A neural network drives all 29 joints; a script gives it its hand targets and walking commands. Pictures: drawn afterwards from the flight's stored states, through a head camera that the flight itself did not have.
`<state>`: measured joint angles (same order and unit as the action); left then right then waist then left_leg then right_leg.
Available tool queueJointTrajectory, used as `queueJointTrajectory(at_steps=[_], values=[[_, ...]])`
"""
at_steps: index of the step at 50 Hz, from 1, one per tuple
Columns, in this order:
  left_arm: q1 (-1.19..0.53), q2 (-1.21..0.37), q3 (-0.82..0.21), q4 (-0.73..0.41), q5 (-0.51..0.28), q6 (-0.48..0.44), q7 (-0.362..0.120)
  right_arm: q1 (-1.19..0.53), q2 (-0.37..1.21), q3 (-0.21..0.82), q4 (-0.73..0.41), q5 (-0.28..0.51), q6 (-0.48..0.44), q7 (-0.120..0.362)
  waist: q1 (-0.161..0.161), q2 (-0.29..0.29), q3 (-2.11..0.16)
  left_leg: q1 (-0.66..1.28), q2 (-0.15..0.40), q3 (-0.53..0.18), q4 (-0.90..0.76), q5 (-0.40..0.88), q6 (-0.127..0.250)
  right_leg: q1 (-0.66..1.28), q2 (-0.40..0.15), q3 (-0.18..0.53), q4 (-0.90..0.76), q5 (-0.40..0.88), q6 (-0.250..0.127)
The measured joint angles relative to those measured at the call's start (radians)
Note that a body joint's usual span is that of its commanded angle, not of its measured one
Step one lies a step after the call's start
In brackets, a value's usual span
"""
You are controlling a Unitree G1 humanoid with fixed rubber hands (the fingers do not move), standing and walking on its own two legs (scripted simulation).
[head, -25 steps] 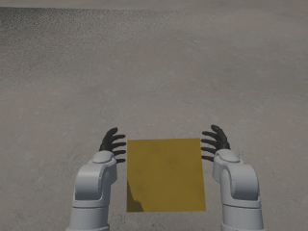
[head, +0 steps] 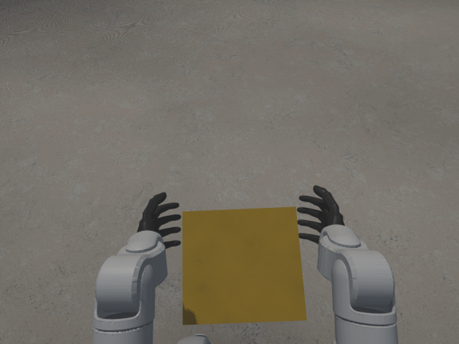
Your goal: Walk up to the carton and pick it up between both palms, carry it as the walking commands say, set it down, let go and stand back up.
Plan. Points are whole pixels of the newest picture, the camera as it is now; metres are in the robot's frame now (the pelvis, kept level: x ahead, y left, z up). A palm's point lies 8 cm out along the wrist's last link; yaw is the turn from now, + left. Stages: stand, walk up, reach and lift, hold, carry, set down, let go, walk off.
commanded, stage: carry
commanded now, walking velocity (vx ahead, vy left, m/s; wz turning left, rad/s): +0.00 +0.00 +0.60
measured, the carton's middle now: (240, 259) +0.27 +0.00 -0.03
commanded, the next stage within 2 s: none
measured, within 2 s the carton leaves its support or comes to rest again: neither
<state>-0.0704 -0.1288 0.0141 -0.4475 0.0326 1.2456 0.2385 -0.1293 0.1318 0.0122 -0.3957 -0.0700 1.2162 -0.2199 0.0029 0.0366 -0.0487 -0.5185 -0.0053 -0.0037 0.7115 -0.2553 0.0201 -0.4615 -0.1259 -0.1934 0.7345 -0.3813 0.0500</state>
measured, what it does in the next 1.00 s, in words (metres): steps on the spot, turning left: right foot, then left foot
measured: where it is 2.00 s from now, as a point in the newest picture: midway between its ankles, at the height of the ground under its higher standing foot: outside the picture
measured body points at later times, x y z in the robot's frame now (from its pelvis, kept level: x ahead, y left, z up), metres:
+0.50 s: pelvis -0.02 +0.00 +0.01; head +0.04 +0.01 +0.46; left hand +0.20 +0.23 +0.08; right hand +0.30 -0.03 +0.07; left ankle +0.01 +0.11 -0.71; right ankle -0.01 -0.13 -0.69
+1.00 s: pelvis -0.05 +0.00 +0.00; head -0.04 +0.01 +0.45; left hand +0.06 +0.27 +0.08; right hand +0.25 +0.07 +0.09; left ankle -0.10 +0.08 -0.72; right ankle -0.01 -0.12 -0.70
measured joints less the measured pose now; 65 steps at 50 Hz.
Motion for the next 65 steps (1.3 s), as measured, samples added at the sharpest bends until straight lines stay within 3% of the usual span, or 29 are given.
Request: queueJointTrajectory(at_steps=[5,7,10,12,14,17,18,22,25,28,30,31,33,37,41,46,48,50,52,56,65], values=[[-0.011,-0.001,-0.011,0.003,-0.015,-0.011,-0.003,0.014,-0.001,-0.017,-0.019,-0.004,-0.014,0.001,0.028,0.020,0.013,-0.011,-0.026,-0.047,-0.025,0.031,-0.004,0.026,0.005,-0.023,-0.064,0.112,-0.035],[-0.009,-0.001,-0.029,-0.006,-0.017,-0.013,-0.006,0.024,-0.002,-0.029,-0.034,-0.007,-0.018,0.002,0.025,0.016,0.005,-0.030,-0.018,-0.015,0.034,-0.058,-0.019,0.025,-0.017,-0.044,-0.049,0.092,-0.036],[-0.007,-0.001,-0.054,-0.011,-0.016,-0.018,-0.014,0.029,-0.003,-0.052,-0.050,-0.007,-0.018,-0.002,0.002,-0.007,-0.008,-0.025,0.008,0.053,0.102,-0.155,-0.023,0.034,-0.062,-0.086,-0.031,0.057,-0.019],[0.000,0.000,-0.061,-0.018,-0.009,-0.027,-0.012,0.014,-0.002,-0.055,-0.060,-0.003,-0.009,-0.002,-0.015,-0.023,-0.012,0.027,0.016,0.065,0.019,-0.061,-0.017,0.030,-0.091,-0.100,0.000,0.038,-0.004],[0.003,0.001,-0.047,-0.024,0.003,-0.037,-0.004,-0.006,0.001,-0.043,-0.052,0.005,-0.013,0.003,-0.028,-0.051,0.001,0.029,-0.013,0.071,0.014,-0.036,0.021,0.012,-0.114,-0.068,0.059,-0.016,0.028],[0.002,0.000,-0.020,-0.027,0.015,-0.037,0.012,-0.025,0.003,-0.020,-0.038,0.014,-0.024,0.014,-0.031,-0.020,0.028,0.016,-0.013,0.037,0.006,-0.047,0.037,-0.039,-0.039,0.019,0.195,-0.172,0.064],[0.000,0.000,-0.015,-0.033,0.015,-0.034,0.015,-0.025,0.003,-0.016,-0.038,0.016,-0.026,0.017,-0.026,-0.008,0.037,0.017,-0.011,0.022,-0.016,0.020,0.039,-0.050,-0.015,0.037,0.225,-0.183,0.067],[-0.004,0.000,0.000,-0.057,-0.006,-0.031,0.021,-0.013,0.002,-0.011,-0.046,0.019,-0.037,0.022,0.009,-0.011,0.050,0.019,-0.040,-0.004,-0.077,0.024,0.030,-0.067,0.027,0.092,0.245,-0.141,0.067],[-0.010,0.000,-0.007,-0.070,-0.024,-0.034,0.015,-0.004,0.001,-0.016,-0.066,0.008,-0.045,0.012,0.018,0.003,0.054,0.011,-0.063,-0.039,-0.120,0.061,0.021,-0.026,0.056,0.111,0.145,-0.126,0.059],[-0.006,0.000,-0.012,-0.075,-0.032,-0.051,0.006,-0.001,0.001,-0.013,-0.093,0.002,-0.043,0.000,0.025,0.019,0.051,0.005,-0.082,-0.067,-0.147,0.095,0.008,0.061,0.072,0.104,-0.048,-0.062,0.047],[0.002,-0.001,-0.023,-0.061,-0.033,-0.063,-0.003,0.004,-0.001,-0.018,-0.099,-0.004,-0.041,-0.005,0.028,0.055,0.052,0.001,-0.069,-0.076,-0.118,0.087,-0.001,0.108,0.087,0.069,-0.136,0.047,-0.023],[0.007,-0.001,-0.032,-0.052,-0.034,-0.060,-0.009,0.018,-0.002,-0.022,-0.099,-0.009,-0.041,-0.008,0.021,0.056,0.047,-0.015,-0.069,-0.058,-0.045,-0.008,-0.012,0.117,0.079,0.053,-0.137,0.048,-0.051],[0.022,0.000,-0.047,-0.040,-0.028,-0.048,-0.019,0.049,-0.004,-0.026,-0.103,-0.004,-0.031,-0.013,0.003,0.016,0.035,-0.046,-0.065,0.022,0.123,-0.170,-0.030,0.132,0.034,0.029,-0.133,0.028,-0.071],[0.045,0.000,-0.050,-0.058,-0.019,-0.050,-0.023,0.044,-0.003,-0.021,-0.122,0.009,-0.008,-0.019,-0.029,-0.048,0.046,-0.046,-0.018,0.095,0.258,-0.193,-0.047,0.172,-0.033,-0.017,-0.152,0.026,-0.064],[0.051,0.000,-0.050,-0.094,-0.003,-0.051,-0.015,0.007,-0.001,-0.006,-0.128,0.016,-0.012,-0.016,-0.043,-0.059,0.047,-0.013,0.016,0.112,0.212,-0.172,-0.057,0.174,-0.070,-0.061,-0.124,0.014,-0.053],[0.041,0.000,-0.050,-0.101,0.004,-0.017,-0.007,-0.012,0.001,-0.012,-0.097,0.011,-0.010,-0.010,-0.029,-0.040,0.017,0.082,0.021,0.153,0.063,-0.121,-0.051,0.160,-0.108,-0.119,-0.041,-0.031,-0.022],[0.041,0.000,-0.044,-0.097,0.003,-0.002,-0.004,-0.015,0.001,-0.011,-0.083,0.013,-0.001,-0.008,-0.019,-0.044,0.003,0.144,0.009,0.170,-0.055,-0.060,-0.033,0.146,-0.127,-0.133,0.016,-0.060,-0.004],[0.035,0.001,-0.015,-0.074,0.008,-0.001,0.000,-0.026,0.003,0.006,-0.044,0.014,-0.003,-0.001,-0.012,-0.079,0.010,0.135,-0.018,0.173,-0.040,-0.078,0.026,0.097,-0.142,-0.071,0.125,-0.084,0.029],[0.030,0.001,0.005,-0.049,0.005,0.004,0.000,-0.029,0.003,0.018,-0.008,0.005,-0.005,0.001,-0.003,-0.065,0.029,0.114,-0.010,0.146,-0.010,-0.086,0.053,0.033,-0.085,0.012,0.278,-0.203,0.049],[0.013,0.000,-0.009,-0.034,-0.013,0.013,0.009,-0.014,0.002,-0.003,0.001,0.002,-0.008,0.013,0.021,-0.044,0.079,0.102,-0.029,0.100,-0.048,-0.038,0.067,-0.067,-0.032,0.102,0.411,-0.188,0.061],[-0.041,-0.002,-0.028,-0.078,-0.021,-0.033,0.022,-0.016,0.002,-0.024,-0.097,0.004,-0.049,0.010,0.020,-0.021,0.112,0.067,-0.082,0.034,-0.154,0.085,0.078,-0.123,0.018,0.178,0.325,-0.073,0.073]])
